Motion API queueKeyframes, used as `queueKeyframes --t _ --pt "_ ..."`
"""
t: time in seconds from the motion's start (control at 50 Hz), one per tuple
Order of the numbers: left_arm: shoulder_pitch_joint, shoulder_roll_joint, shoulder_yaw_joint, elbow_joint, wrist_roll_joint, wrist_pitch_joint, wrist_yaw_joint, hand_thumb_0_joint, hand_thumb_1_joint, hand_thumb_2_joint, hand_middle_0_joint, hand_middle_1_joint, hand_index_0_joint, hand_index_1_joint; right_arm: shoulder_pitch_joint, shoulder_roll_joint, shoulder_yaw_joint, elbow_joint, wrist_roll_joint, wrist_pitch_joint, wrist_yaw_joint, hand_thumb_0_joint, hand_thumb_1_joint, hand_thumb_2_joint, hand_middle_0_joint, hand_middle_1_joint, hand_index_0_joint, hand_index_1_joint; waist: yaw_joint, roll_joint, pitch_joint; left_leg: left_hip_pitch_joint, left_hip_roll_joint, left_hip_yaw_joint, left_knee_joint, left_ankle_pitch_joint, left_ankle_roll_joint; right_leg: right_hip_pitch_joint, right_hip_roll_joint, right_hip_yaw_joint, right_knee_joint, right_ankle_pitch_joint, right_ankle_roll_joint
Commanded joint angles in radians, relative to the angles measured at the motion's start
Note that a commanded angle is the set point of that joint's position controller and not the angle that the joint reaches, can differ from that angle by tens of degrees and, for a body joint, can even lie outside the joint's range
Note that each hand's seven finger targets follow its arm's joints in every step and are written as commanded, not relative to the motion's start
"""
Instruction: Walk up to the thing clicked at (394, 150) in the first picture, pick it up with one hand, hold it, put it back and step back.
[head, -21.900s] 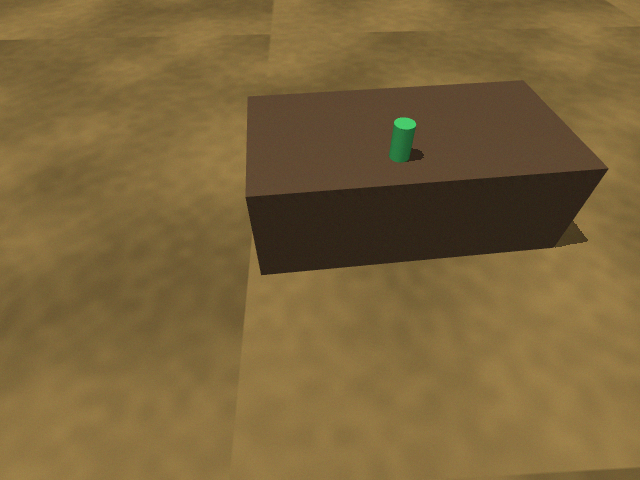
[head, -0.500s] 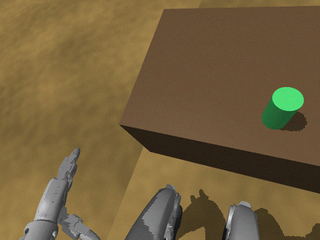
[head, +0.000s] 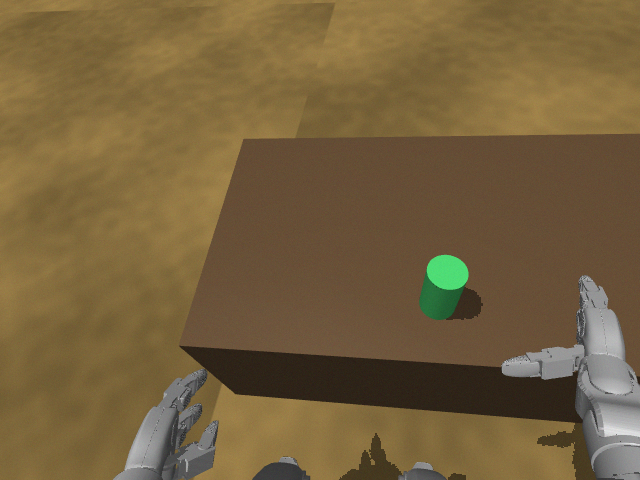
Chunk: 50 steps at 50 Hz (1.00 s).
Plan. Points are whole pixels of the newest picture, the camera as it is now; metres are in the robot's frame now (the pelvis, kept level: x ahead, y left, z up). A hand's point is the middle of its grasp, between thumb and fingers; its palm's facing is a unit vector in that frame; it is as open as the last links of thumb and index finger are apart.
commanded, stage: home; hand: right
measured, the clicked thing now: (441, 288) +0.49 -0.15 -0.23
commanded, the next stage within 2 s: none
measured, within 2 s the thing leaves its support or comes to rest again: neither
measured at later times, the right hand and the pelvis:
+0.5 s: hand out of the picture +0.15 -0.16 -0.05, palm faces +0.16 +0.96 -0.24, open 17.5 cm; pelvis -0.01 +0.03 +0.01, yaw -2 degrees
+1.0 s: hand out of the picture +0.15 -0.15 -0.05, palm faces +0.16 +0.95 -0.27, open 17.4 cm; pelvis -0.01 +0.03 +0.01, yaw -2 degrees
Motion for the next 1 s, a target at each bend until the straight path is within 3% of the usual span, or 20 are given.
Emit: queueKeyframes --t 0.0,0.06,0.14,0.22,0.24,0.26,0.28,0.32,0.34,0.36,0.38,0.42,0.46,0.52,0.58,0.64,0.74,0.78,0.8,0.98 --pt "-0.004 0.107 0.081 -0.111 -0.006 -0.047 0.046 0.000 0.894 0.899 -0.201 -0.294 -0.199 -0.296 -0.080 -0.169 -0.006 -0.348 0.021 -0.060 -0.038 0.000 0.486 -0.094 0.060 0.065 0.060 0.065 -0.048 -0.209 -0.279 0.163 -0.039 0.057 -0.099 0.309 0.068 0.382 0.015 -0.003 -0.223 0.450 0.037" --pt "-0.009 0.096 0.094 -0.095 -0.006 -0.047 0.055 0.000 0.896 0.900 -0.201 -0.295 -0.199 -0.297 0.084 -0.102 0.028 -0.422 0.031 -0.048 -0.041 0.000 0.499 -0.086 0.059 0.062 0.059 0.062 -0.061 -0.163 -0.250 0.219 -0.031 0.052 -0.121 0.344 0.064 0.368 0.025 -0.018 -0.231 0.461 0.028" --pt "-0.022 0.085 0.107 -0.080 -0.009 -0.051 0.063 0.000 0.896 0.900 -0.201 -0.295 -0.199 -0.296 0.238 0.020 0.129 -0.518 0.039 -0.027 -0.030 0.000 0.488 -0.093 0.060 0.065 0.060 0.065 -0.058 -0.111 -0.169 0.232 -0.030 0.057 -0.143 0.327 0.059 0.359 0.025 -0.027 -0.259 0.423 0.024" --pt "-0.026 0.083 0.120 -0.095 -0.012 -0.057 0.068 0.000 0.895 0.900 -0.201 -0.294 -0.199 -0.296 0.442 0.059 0.172 -0.616 0.037 -0.006 -0.025 0.000 0.515 -0.077 0.058 0.060 0.057 0.060 -0.080 -0.051 -0.124 0.242 -0.026 0.051 -0.169 0.274 0.049 0.328 0.035 -0.040 -0.267 0.334 0.013" --pt "-0.068 0.091 0.100 0.173 -0.021 -0.058 0.079 0.000 0.895 0.900 -0.201 -0.297 -0.200 -0.298 0.460 0.019 0.109 -0.652 0.034 0.004 -0.049 0.000 0.591 -0.031 0.049 0.046 0.049 0.046 -0.080 -0.069 -0.065 0.221 -0.035 0.049 -0.162 0.254 0.048 0.302 0.029 -0.022 -0.249 0.302 0.007" --pt "-0.079 0.072 0.088 0.124 -0.023 -0.070 0.087 0.000 0.892 0.899 -0.201 -0.297 -0.199 -0.298 0.502 0.063 0.160 -0.706 0.033 0.011 -0.049 0.000 0.600 -0.025 0.048 0.045 0.048 0.045 -0.074 -0.056 -0.070 0.229 -0.031 0.044 -0.172 0.229 0.046 0.303 0.032 -0.029 -0.253 0.264 0.002" --pt "-0.102 0.066 0.088 0.105 -0.023 -0.084 0.093 0.000 0.895 0.900 -0.201 -0.297 -0.200 -0.298 0.542 0.068 0.178 -0.755 0.032 0.016 -0.049 0.000 0.562 -0.048 0.052 0.051 0.052 0.051 -0.074 -0.041 -0.080 0.235 -0.027 0.039 -0.174 0.223 0.040 0.296 0.036 -0.035 -0.246 0.245 -0.003" --pt "-0.125 0.070 0.093 0.133 -0.021 -0.098 0.107 0.000 0.896 0.901 -0.201 -0.298 -0.200 -0.299 0.585 0.061 0.174 -0.783 0.027 0.032 -0.059 0.000 0.576 -0.039 0.050 0.048 0.050 0.048 -0.075 -0.040 -0.097 0.235 -0.022 0.027 -0.173 0.236 0.037 0.299 0.042 -0.042 -0.229 0.246 -0.006" --pt "-0.129 0.078 0.093 0.151 -0.021 -0.105 0.116 0.000 0.896 0.901 -0.201 -0.298 -0.200 -0.299 0.567 0.055 0.177 -0.796 0.029 0.034 -0.062 0.000 0.590 -0.031 0.049 0.046 0.049 0.046 -0.056 -0.027 -0.062 0.213 -0.023 0.029 -0.180 0.214 0.034 0.278 0.044 -0.040 -0.228 0.218 -0.009" --pt "-0.135 0.077 0.096 0.161 -0.018 -0.117 0.120 0.000 0.897 0.902 -0.201 -0.299 -0.200 -0.300 0.561 0.050 0.163 -0.833 0.027 0.036 -0.065 0.000 0.567 -0.044 0.051 0.050 0.051 0.050 -0.060 -0.038 -0.088 0.220 -0.020 0.028 -0.168 0.241 0.034 0.292 0.044 -0.038 -0.218 0.246 -0.008" --pt "-0.144 0.075 0.091 0.172 -0.017 -0.124 0.126 0.000 0.895 0.901 -0.201 -0.298 -0.200 -0.299 0.579 0.061 0.181 -0.827 0.025 0.042 -0.065 0.000 0.579 -0.037 0.050 0.048 0.050 0.048 -0.056 -0.025 -0.068 0.209 -0.020 0.024 -0.173 0.220 0.033 0.283 0.044 -0.037 -0.213 0.220 -0.010" --pt "-0.156 0.089 0.101 0.188 -0.014 -0.144 0.137 0.000 0.897 0.901 -0.201 -0.299 -0.200 -0.300 0.587 0.048 0.160 -0.824 0.022 0.051 -0.073 0.000 0.573 -0.040 0.050 0.049 0.050 0.049 -0.059 -0.014 -0.058 0.197 -0.016 0.026 -0.171 0.198 0.034 0.274 0.045 -0.033 -0.208 0.205 -0.011" --pt "-0.164 0.083 0.099 0.197 -0.009 -0.164 0.146 0.000 0.897 0.902 -0.201 -0.299 -0.200 -0.300 0.566 0.050 0.171 -0.848 0.017 0.057 -0.076 0.000 0.556 -0.050 0.052 0.052 0.052 0.052 -0.057 -0.019 -0.081 0.202 -0.013 0.019 -0.177 0.181 0.033 0.279 0.049 -0.034 -0.199 0.190 -0.011" --pt "-0.165 0.074 0.095 0.220 -0.003 -0.196 0.150 0.000 0.897 0.902 -0.201 -0.300 -0.200 -0.301 0.601 0.090 0.207 -0.841 0.013 0.075 -0.078 0.000 0.553 -0.051 0.052 0.052 0.052 0.052 -0.067 -0.019 -0.066 0.192 -0.007 0.012 -0.190 0.136 0.034 0.273 0.052 -0.035 -0.201 0.159 -0.010" --pt "-0.186 0.074 0.094 0.224 0.001 -0.225 0.150 0.000 0.897 0.902 -0.201 -0.301 -0.200 -0.301 0.637 0.077 0.188 -0.829 0.008 0.092 -0.083 0.000 0.540 -0.058 0.053 0.054 0.053 0.054 -0.087 -0.010 -0.048 0.190 -0.009 0.021 -0.204 0.074 0.036 0.258 0.054 -0.034 -0.215 0.117 -0.007" --pt "-0.197 0.073 0.092 0.243 0.004 -0.243 0.146 0.000 0.897 0.902 -0.201 -0.301 -0.200 -0.302 0.670 0.110 0.212 -0.807 0.008 0.104 -0.082 0.000 0.534 -0.062 0.053 0.055 0.053 0.055 -0.092 -0.011 -0.018 0.185 -0.007 0.023 -0.209 0.051 0.037 0.244 0.057 -0.035 -0.217 0.105 -0.005" --pt "-0.200 0.081 0.093 0.256 0.006 -0.268 0.153 0.000 0.897 0.903 -0.201 -0.303 -0.201 -0.303 0.649 0.076 0.175 -0.818 0.007 0.119 -0.083 0.000 0.547 -0.053 0.052 0.052 0.052 0.052 -0.090 -0.008 -0.005 0.168 -0.009 0.019 -0.221 0.005 0.035 0.240 0.056 -0.036 -0.224 0.068 -0.005" --pt "-0.199 0.083 0.095 0.259 0.007 -0.275 0.159 0.000 0.897 0.903 -0.201 -0.303 -0.201 -0.303 0.646 0.072 0.168 -0.836 0.006 0.121 -0.083 0.000 0.555 -0.048 0.051 0.051 0.051 0.051 -0.092 -0.017 -0.033 0.184 -0.011 0.021 -0.209 0.038 0.035 0.255 0.055 -0.036 -0.223 0.090 -0.005" --pt "-0.195 0.085 0.096 0.262 0.008 -0.279 0.161 0.000 0.897 0.903 -0.201 -0.303 -0.201 -0.303 0.624 0.077 0.177 -0.845 0.006 0.124 -0.081 0.000 0.542 -0.055 0.052 0.053 0.052 0.053 -0.077 -0.011 -0.042 0.180 -0.014 0.025 -0.207 0.047 0.034 0.261 0.054 -0.035 -0.221 0.091 -0.008" --pt "-0.191 0.083 0.098 0.287 0.017 -0.308 0.172 0.000 0.897 0.903 -0.201 -0.303 -0.201 -0.303 0.649 0.094 0.190 -0.840 0.000 0.158 -0.084 0.000 0.526 -0.065 0.054 0.055 0.054 0.055 -0.081 -0.027 -0.074 0.216 -0.018 0.037 -0.175 0.181 0.033 0.294 0.050 -0.032 -0.208 0.213 -0.006"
